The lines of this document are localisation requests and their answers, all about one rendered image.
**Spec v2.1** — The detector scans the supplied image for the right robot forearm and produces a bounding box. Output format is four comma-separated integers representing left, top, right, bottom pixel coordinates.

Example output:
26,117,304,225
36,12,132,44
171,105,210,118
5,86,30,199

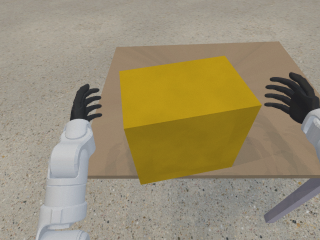
301,108,320,163

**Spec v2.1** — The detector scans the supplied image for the left robot hand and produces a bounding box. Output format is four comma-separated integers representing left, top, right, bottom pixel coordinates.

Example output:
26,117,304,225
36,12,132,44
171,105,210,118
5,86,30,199
70,83,102,122

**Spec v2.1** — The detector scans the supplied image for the carton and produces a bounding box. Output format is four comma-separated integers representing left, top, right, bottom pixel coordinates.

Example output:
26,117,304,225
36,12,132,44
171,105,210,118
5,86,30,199
119,56,262,185

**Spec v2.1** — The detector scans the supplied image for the right robot hand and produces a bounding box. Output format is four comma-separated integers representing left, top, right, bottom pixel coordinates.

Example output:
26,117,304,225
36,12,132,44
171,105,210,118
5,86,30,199
264,72,320,124

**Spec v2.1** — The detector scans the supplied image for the robot left upper arm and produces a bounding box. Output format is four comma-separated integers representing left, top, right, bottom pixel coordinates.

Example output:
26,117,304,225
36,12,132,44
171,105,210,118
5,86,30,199
40,230,90,240

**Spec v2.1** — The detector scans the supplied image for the left robot forearm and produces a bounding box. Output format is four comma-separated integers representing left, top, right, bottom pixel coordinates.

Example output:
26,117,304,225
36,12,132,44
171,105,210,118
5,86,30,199
35,119,96,240

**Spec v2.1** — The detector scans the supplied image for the table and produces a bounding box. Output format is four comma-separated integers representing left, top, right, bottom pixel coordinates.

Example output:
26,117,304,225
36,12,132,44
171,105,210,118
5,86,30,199
87,41,320,223

